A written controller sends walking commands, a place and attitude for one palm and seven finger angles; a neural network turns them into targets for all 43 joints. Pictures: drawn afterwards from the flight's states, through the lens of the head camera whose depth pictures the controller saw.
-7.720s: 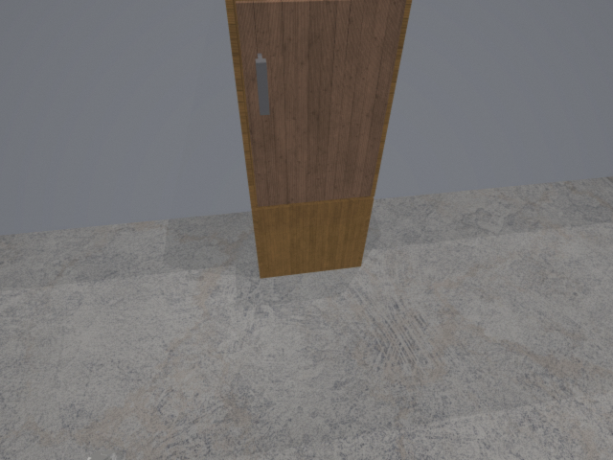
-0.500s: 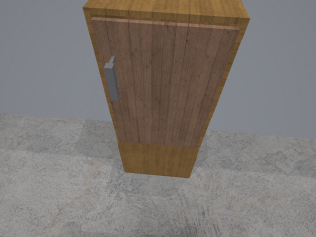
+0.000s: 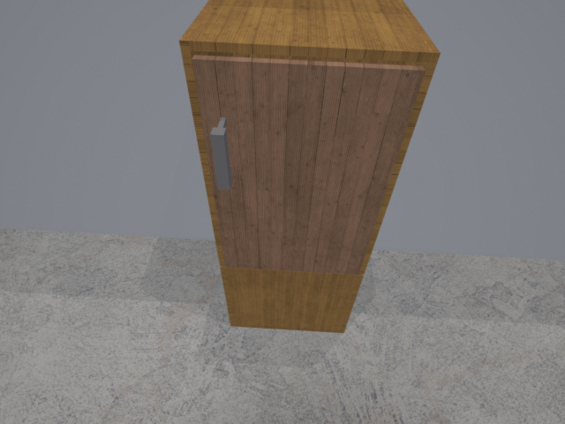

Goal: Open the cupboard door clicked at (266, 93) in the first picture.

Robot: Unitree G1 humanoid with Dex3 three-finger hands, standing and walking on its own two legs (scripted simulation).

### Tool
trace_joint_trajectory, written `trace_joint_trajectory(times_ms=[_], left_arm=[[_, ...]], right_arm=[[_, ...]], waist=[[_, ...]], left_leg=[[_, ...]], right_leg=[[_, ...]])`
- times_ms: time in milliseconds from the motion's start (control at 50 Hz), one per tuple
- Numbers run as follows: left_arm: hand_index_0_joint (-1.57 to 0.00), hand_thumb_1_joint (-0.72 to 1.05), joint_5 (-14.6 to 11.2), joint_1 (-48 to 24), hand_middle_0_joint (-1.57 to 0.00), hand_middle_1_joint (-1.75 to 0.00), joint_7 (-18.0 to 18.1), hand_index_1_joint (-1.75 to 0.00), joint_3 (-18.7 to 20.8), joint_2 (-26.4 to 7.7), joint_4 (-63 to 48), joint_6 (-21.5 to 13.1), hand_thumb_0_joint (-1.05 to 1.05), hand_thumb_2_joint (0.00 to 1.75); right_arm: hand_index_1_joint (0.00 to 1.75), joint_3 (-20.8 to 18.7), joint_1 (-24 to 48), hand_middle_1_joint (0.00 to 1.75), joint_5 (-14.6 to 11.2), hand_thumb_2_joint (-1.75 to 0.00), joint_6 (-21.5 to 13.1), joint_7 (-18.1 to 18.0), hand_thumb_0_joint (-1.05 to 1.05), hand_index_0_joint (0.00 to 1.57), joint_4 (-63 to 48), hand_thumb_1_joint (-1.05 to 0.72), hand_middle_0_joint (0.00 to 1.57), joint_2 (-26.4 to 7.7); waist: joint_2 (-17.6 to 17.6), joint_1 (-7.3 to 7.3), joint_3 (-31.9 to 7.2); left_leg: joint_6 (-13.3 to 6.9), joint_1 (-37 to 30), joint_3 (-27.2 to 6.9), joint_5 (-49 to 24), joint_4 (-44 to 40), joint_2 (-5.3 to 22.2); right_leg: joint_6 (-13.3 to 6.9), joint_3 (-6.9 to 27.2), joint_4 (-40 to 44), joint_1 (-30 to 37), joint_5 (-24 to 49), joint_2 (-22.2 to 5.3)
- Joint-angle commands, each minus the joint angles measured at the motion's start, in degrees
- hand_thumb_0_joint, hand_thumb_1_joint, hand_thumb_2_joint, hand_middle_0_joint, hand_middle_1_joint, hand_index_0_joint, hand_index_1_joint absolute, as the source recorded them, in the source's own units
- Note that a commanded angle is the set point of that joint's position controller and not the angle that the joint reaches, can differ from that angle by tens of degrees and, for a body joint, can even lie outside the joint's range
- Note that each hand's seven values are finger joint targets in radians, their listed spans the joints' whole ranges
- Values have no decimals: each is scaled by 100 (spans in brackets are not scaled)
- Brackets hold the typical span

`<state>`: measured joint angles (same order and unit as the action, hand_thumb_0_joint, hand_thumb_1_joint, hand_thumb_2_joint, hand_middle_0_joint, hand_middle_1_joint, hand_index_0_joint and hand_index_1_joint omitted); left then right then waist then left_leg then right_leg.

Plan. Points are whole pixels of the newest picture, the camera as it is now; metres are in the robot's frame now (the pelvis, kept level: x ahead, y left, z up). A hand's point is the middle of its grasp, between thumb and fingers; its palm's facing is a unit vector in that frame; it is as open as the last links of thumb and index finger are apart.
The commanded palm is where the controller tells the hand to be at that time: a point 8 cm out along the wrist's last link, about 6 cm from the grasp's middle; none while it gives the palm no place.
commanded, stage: come to a stop and stand still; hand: left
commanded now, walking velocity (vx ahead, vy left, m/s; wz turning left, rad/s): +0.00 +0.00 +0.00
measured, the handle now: (223, 153) +0.57 +0.15 +0.08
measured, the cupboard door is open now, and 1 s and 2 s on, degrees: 0 0 0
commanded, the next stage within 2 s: look again from close up in 0.92 s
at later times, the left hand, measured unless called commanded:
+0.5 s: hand out of the picture -0.11 +0.15 -0.18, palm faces +0.15 -0.98 -0.12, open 7.4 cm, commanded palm none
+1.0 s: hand out of the picture -0.01 +0.21 -0.17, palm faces -0.04 -0.99 -0.15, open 7.3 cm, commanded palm none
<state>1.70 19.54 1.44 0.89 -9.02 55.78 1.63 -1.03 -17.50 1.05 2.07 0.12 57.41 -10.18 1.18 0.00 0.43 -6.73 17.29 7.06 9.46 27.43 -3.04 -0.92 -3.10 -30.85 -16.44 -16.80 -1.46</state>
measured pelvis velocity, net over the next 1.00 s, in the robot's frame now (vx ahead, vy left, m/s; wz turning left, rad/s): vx -0.07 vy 0.03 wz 0.00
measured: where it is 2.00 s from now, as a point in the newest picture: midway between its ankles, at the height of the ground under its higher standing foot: outside the picture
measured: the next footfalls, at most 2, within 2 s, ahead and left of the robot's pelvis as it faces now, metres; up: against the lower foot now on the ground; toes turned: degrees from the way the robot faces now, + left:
left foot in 0.60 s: -0.02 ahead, +0.09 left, +0.00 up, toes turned +3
right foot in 1.22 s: -0.06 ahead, -0.12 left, +0.00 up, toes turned -1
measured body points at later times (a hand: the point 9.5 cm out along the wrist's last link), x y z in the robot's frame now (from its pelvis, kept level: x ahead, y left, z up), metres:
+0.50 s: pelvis -0.04 +0.01 +0.00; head -0.06 +0.03 +0.45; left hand -0.12 +0.21 -0.17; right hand +0.02 -0.22 -0.14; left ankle +0.05 +0.04 -0.71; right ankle +0.06 -0.13 -0.73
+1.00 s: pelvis -0.07 +0.03 +0.02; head -0.04 +0.07 +0.47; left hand -0.01 +0.26 -0.15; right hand -0.17 -0.14 -0.12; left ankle -0.06 +0.09 -0.73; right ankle -0.12 -0.12 -0.67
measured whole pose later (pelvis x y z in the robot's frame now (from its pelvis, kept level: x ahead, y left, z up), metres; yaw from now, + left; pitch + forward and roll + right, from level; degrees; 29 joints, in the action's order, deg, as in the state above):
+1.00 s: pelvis -0.07 +0.03 +0.02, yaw +0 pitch +2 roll -3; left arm 1.1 12.5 0.6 2.7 -11.5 59.0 2.4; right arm 0.8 -27.5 1.6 -2.5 -2.9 63.4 -2.1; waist -1.6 -4.6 0.1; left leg -5.6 10.8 3.5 8.0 16.3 -1.9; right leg 0.3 0.8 -48.6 -20.6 -20.4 -0.3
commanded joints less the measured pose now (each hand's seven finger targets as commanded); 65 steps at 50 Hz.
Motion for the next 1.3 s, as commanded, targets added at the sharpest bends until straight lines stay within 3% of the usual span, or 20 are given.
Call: trace_joint_trajectory(times_ms=[0,180,360,420,440,460,500,540,560,580,600,620,640,700,800,880,960,1120,1200,1280], left_arm=[[-20,90,-1,461,-20,-30,56,-30,79,-503,-84,-132,0,90],[-20,90,23,958,-20,-30,40,-30,57,-269,356,-126,0,90],[-20,90,44,1312,-20,-30,35,-30,113,-262,542,-90,0,90],[-20,90,31,795,-20,-30,63,-30,210,-468,402,-58,0,90],[-20,90,21,186,-20,-30,109,-30,261,-618,220,-44,0,90],[-20,90,34,-606,-20,-30,207,-30,332,-763,-59,-51,0,90],[-20,90,56,-1570,-20,-30,244,-30,369,-806,-383,-145,0,90],[-20,90,46,-917,-20,-30,203,-30,327,-758,-263,-128,0,90],[-20,90,8,-393,-20,-30,167,-30,258,-473,-137,-53,0,90],[-20,90,-60,-20,-20,-30,146,-30,233,-219,-72,-18,0,90],[-20,90,-68,68,-20,-30,145,-30,224,-186,-124,-9,0,90],[-20,90,-92,149,-20,-30,101,-30,313,-277,-151,-25,0,90],[-20,90,-10,-49,-20,-30,117,-30,303,-283,-29,67,0,90],[-20,90,6,-36,-20,-30,36,-30,262,-319,47,24,0,90],[-20,90,-13,-345,-20,-30,-70,-30,247,-391,38,-62,0,90],[-20,90,-40,-602,-20,-30,-78,-30,177,-330,-35,-104,0,90],[-20,90,-68,-802,-20,-30,-87,-30,89,-221,15,-58,0,90],[-20,90,-119,-476,-20,-30,-24,-30,70,-123,318,-97,0,90],[-20,90,-119,-113,-20,-30,78,-30,12,-421,523,-244,0,90],[-20,90,-119,-230,-20,-30,74,-30,-49,-345,494,-315,0,90]], right_arm=[[30,-136,149,30,15,-90,-181,-64,0,20,-338,-90,20,-660],[30,-162,219,30,-20,-90,-187,-112,0,20,-84,-90,20,-644],[30,-203,289,30,-15,-90,-99,-102,0,20,-42,-90,20,-570],[30,-253,-101,30,19,-90,45,-109,0,20,44,-90,20,-337],[30,-307,-492,30,34,-90,130,-109,0,20,153,-90,20,-247],[30,-374,-1008,30,19,-90,182,-116,0,20,248,-90,20,-313],[30,-383,-1512,30,-28,-90,82,-94,0,20,374,-90,20,-242],[30,-212,-1421,30,-35,-90,-155,-49,0,20,332,-90,20,28],[30,-158,-1296,30,-19,-90,-215,-77,0,20,328,-90,20,23],[30,-140,-1183,30,19,-90,-275,-140,0,20,229,-90,20,-135],[30,-108,-989,30,39,-90,-302,-235,0,20,15,-90,20,-343],[30,-122,-383,30,98,-90,-281,-319,0,20,-188,-90,20,-411],[30,-80,-135,30,61,-90,-363,-334,0,20,-155,-90,20,-448],[30,-24,-328,30,73,-90,-444,-321,0,20,-96,-90,20,-315],[30,-24,-1296,30,58,-90,-528,-378,0,20,334,-90,20,-164],[30,2,-1782,30,93,-90,-547,-406,0,20,559,-90,20,-120],[30,11,-1713,30,76,-90,-466,-386,0,20,682,-90,20,-166],[30,-60,-1154,30,42,-90,-344,-289,0,20,745,-90,20,-202],[30,62,-819,30,-43,-90,-389,-224,0,20,635,-90,20,165],[30,52,-782,30,-3,-90,-314,-191,0,20,673,-90,20,55]], waist=[[-54,72,420],[44,138,400],[-363,150,527],[-1231,-167,325],[-1651,-444,241],[-1821,-806,195],[-1314,-1080,253],[-235,-673,846],[955,-366,1189],[2012,-232,1395],[1892,-72,1365],[868,218,1017],[1447,273,910],[-236,290,1067],[135,-102,672],[409,-333,94],[595,-342,-63],[696,-101,43],[-381,9,291],[-913,-136,568]], left_leg=[[319,645,-1466,2551,-1518,1008],[325,591,-1516,2734,-1715,1099],[473,437,-1123,2620,-1215,702],[659,-775,-432,1505,923,59],[696,-1488,-253,1021,2485,-145],[642,-1743,-665,989,3563,25],[557,-1720,-951,1452,3824,400],[528,-857,-822,1711,498,462],[704,-261,-912,2007,-732,345],[618,276,-2067,2133,-1497,1032],[252,996,-3141,1798,-1975,1823],[-143,1337,-2629,1308,-1837,1774],[126,1429,-3365,1954,-2033,1776],[304,900,-3217,2524,-2130,1747],[306,-848,-2664,1456,-2069,1641],[230,-1986,-2306,-805,-1661,1704],[85,-1906,-1861,-2083,-1365,1618],[45,-792,-1728,-87,-1281,1376],[529,250,-919,600,-648,663],[550,-308,-757,125,-482,615]], right_leg=[[-209,427,548,167,-824,-149],[-138,302,353,325,-500,-21],[-251,717,749,-191,-1207,-114],[-518,1510,1841,-1787,-2477,-712],[-679,1921,2500,-2778,-2922,-1197],[-730,2061,2598,-3309,-2464,-1504],[-553,1425,2059,-3463,-1347,-1317],[-283,1116,641,-2380,-1417,-817],[-264,798,-609,-1948,-1552,-371],[-93,486,-1715,-2027,-1197,166],[14,671,-2550,-1855,-887,303],[31,791,-3146,-1179,-551,208],[48,1067,-3272,-1257,-425,119],[44,1000,-3346,-1658,267,27],[60,731,-2831,-2051,278,80],[99,533,-2082,-1846,-236,73],[100,290,-1385,-1122,-635,113],[-9,58,701,374,-82,32],[-362,1048,1285,1171,617,-917],[-355,893,1223,441,847,-667]])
